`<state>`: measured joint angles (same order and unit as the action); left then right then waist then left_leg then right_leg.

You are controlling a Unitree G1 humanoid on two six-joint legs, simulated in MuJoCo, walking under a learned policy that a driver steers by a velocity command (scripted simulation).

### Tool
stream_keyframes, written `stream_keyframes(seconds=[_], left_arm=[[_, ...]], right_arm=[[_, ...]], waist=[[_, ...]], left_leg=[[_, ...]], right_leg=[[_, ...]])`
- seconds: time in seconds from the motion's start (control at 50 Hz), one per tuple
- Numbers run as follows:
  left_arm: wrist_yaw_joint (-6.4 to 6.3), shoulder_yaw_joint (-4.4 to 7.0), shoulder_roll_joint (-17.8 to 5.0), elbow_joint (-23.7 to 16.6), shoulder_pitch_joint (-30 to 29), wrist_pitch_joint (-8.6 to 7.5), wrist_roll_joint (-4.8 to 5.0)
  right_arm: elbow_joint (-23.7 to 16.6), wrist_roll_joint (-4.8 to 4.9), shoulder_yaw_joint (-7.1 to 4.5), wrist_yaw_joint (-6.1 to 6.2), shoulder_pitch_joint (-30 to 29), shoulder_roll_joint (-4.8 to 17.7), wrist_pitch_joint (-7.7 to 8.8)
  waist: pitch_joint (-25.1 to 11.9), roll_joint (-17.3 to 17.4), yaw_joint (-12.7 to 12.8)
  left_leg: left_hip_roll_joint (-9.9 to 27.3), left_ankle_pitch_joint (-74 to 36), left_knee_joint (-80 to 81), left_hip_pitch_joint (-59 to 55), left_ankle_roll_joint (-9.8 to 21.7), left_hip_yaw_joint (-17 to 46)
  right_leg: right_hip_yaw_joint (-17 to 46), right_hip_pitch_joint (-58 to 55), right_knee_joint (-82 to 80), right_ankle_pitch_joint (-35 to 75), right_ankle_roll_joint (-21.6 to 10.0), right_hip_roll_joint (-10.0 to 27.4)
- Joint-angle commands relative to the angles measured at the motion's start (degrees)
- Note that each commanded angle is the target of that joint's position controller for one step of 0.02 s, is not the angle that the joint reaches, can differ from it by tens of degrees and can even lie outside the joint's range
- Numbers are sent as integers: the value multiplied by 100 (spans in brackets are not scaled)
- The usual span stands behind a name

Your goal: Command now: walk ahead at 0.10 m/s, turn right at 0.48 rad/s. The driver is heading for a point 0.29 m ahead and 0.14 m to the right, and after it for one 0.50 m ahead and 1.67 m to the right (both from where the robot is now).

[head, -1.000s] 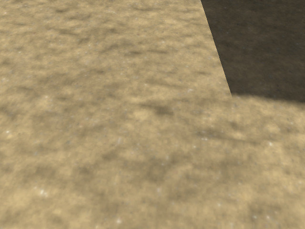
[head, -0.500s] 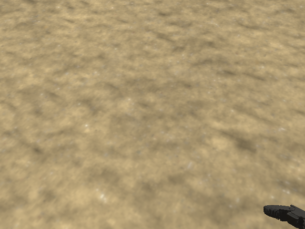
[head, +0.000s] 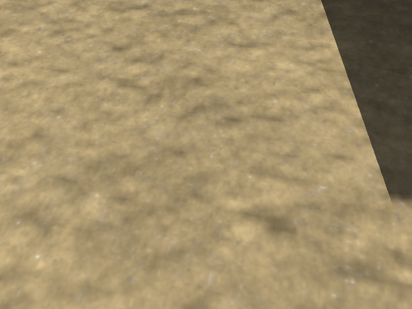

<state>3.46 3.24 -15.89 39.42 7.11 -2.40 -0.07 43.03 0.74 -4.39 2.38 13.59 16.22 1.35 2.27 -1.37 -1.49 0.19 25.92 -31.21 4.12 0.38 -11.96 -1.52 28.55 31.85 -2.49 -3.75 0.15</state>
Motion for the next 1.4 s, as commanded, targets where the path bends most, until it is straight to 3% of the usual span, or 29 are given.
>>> stream_keyframes(seconds=[0.02, 0.04, 0.06, 0.1, 0.16, 0.24, 0.34, 0.4, 0.42, 0.44, 0.46, 0.52, 0.64, 0.76, 0.82, 0.84, 0.86, 0.88, 0.9, 0.94, 0.98, 1.06, 1.22, 1.24, 1.26, 1.28, 1.32, 1.36, 1.4], left_arm=[[-213, 512, -1837, -316, 1173, -14, -91], [-186, 430, -1500, -459, 1141, 6, -83], [-185, 381, -1254, -563, 738, 19, -14], [-268, 266, -870, -622, 278, 124, 147], [-355, 306, -965, -720, 61, 219, -19], [-511, 366, -1103, -769, 149, 263, 84], [-491, 367, -1131, -796, 336, 293, 94], [-470, 308, -986, -836, 216, 341, 121], [-473, 255, -804, -874, 164, 335, 119], [-469, 122, -301, -892, 251, 310, 107], [-436, 155, -443, -1234, 49, 206, 166], [-391, 340, -952, -930, 259, 209, 59], [-247, 179, -373, -1114, -236, 275, 104], [-30, 208, -453, -1238, -581, 304, 117], [-68, 429, -821, -952, 414, 311, 79], [-186, 551, -1153, -841, 984, 326, 74], [-337, 612, -1810, -948, 1085, 331, 41], [-286, 528, -1639, -1097, 1048, 259, -48], [-245, 442, -1288, -1086, 801, 213, -32], [-298, 343, -971, -1011, 297, 220, 140], [-353, 344, -1027, -1044, -70, 291, 56], [-470, 408, -1136, -968, -122, 352, 30], [-482, 373, -1036, -942, -200, 510, 133], [-491, 317, -846, -909, -3, 509, 134], [-483, 245, -535, -957, 324, 484, 105], [-490, 373, -953, -1002, 269, 401, 77], [-507, 532, -1276, -727, 453, 454, 140], [-535, 488, -1015, -588, 620, 583, 119], [-510, 413, -796, -689, 414, 602, 165]], right_arm=[[-588, -351, 18, -54, 602, 214, 63], [-491, -177, -8, -162, 516, 595, 105], [-595, 3, -58, -186, 24, 808, 87], [-613, -107, -79, -64, -377, 786, -27], [-576, -129, -54, -27, -212, 590, -135], [-590, -114, 0, -58, -411, 495, -65], [-660, -29, -32, -160, -623, 570, 169], [-511, 41, -86, -207, -170, 531, 317], [-392, 24, -157, -184, 232, 687, 344], [-307, -75, -231, -143, 805, 1028, 345], [-277, -290, -333, -213, 801, 1495, 345], [-554, -114, -131, -107, -51, 707, 338], [-374, -131, -160, 22, 127, 901, 139], [-235, 59, -266, -20, 142, 1259, -5], [-235, 189, -252, -37, -39, 1175, 49], [-232, 84, -183, -70, 191, 988, 121], [-520, -378, 59, -150, 468, 250, 182], [-487, -248, 45, -204, 506, 706, 235], [-542, -37, -64, -213, -70, 1064, 213], [-544, -106, -39, -81, -313, 948, 108], [-545, -146, -42, -49, -209, 912, 1], [-512, -152, 64, -54, -147, 604, -38], [-670, -98, -25, -204, -210, 617, 30], [-675, -165, -112, -179, -73, 869, 37], [-761, -297, -236, -136, -198, 1445, -21], [-782, -436, -240, -157, -228, 1350, -25], [-962, -319, -90, -101, -780, 813, -11], [-1011, -167, -25, -40, -960, 628, -32], [-983, -196, -19, 12, -816, 614, -89]], waist=[[-1911, -1530, 101], [-2774, -834, 422], [-2102, -414, 437], [-1100, 156, 239], [-864, -325, -3], [-1052, -579, 138], [-861, -768, 281], [-631, -688, -75], [-597, -458, -269], [-843, 499, -348], [-236, 1558, -202], [216, 900, 65], [-96, 908, -170], [-255, 1019, -227], [-825, 828, 362], [-1192, 349, 615], [-1766, -1478, 207], [-2916, -1242, 494], [-2278, -573, 621], [-1291, -54, 327], [-938, -242, 20], [-1070, -441, -1], [-883, -746, -62], [-895, -428, -43], [-809, 1163, 278], [-695, 1810, 152], [-438, 1005, 331], [-326, 904, 320], [-300, 974, 186]], left_leg=[[-575, 1543, -4472, 2782, -427, 740], [-444, 1427, -5039, 3016, -373, 1929], [-229, 926, -4957, 3365, -293, 1918], [127, 205, -4102, 3354, -306, 1825], [17, -145, -3103, 2601, -397, 1661], [-24, -651, -1885, 2356, -496, 1640], [-172, -620, -801, 1879, -356, 1574], [-179, -1110, 490, 767, -89, 1456], [215, -1059, 873, 9, 93, 1713], [1443, -19, 1336, -716, 446, 2956], [2240, 1535, 2029, -440, 1063, 4914], [1705, -152, 1870, -103, 855, 3456], [1286, -4060, 1527, -32, 828, 1366], [1465, -4463, 1028, -159, 728, 868], [1255, -5517, -585, -70, 419, 502], [944, -4413, -1804, 934, 50, 360], [207, 1291, -3841, 3052, -354, 390], [-146, 1571, -4874, 3424, -452, 1632], [99, 969, -4913, 3704, -407, 1784], [374, 228, -4090, 3611, -406, 1733], [295, -50, -3379, 2850, -458, 1631], [44, -387, -2162, 2239, -563, 1565], [-180, -1386, 303, 1048, -241, 1538], [383, -1615, 805, 524, -12, 1931], [1755, -2315, 1189, 103, 677, 3349], [2425, -2429, 1515, 549, 1445, 4359], [1863, -2132, 1392, 832, 1201, 3341], [1470, -2284, 1313, 749, 1003, 2578], [1276, -2438, 1355, 602, 1024, 2063]], right_leg=[[3350, -3942, -197, 4916, -1825, 1911], [3830, -4084, -666, 3481, -2116, 2045], [3267, -3578, -873, 2345, -1861, 1790], [2579, -2255, -1194, 839, -1299, 1302], [2200, -1270, -1409, 632, -1099, 860], [2429, -1136, -1699, -2045, -1034, 638], [2883, -1034, -1618, -2942, -904, 636], [2934, -475, -1305, -3367, -677, 380], [2690, 140, -792, -3466, -417, 134], [1748, 824, 1041, -3418, -12, -444], [1163, 2184, 2000, -2996, 46, -722], [1076, 2152, 2972, -1888, 391, -108], [266, 1418, 2452, -900, 841, 140], [-193, 261, 721, -793, 507, 12], [-381, -1338, -554, -257, 20, -411], [210, -2732, -783, 1195, -294, -108], [2433, -4481, -2, 4591, -1226, 1645], [3902, -4618, -592, 3275, -2237, 2386], [3211, -4134, -818, 2552, -1948, 1976], [2388, -2903, -989, 1594, -1319, 1346], [2067, -1742, -1179, 1499, -1171, 1025], [1969, -1258, -1137, 1281, -1114, 807], [2748, -971, -665, -409, -555, 474], [2540, -618, -204, -1081, -250, 191], [1474, 357, 1088, -2722, 177, -675], [1020, 785, 2444, -3420, 430, -739], [1041, 740, 3583, -2675, 627, -404], [871, 822, 4090, -2161, 835, -325], [542, 798, 3757, -1894, 949, -246]])
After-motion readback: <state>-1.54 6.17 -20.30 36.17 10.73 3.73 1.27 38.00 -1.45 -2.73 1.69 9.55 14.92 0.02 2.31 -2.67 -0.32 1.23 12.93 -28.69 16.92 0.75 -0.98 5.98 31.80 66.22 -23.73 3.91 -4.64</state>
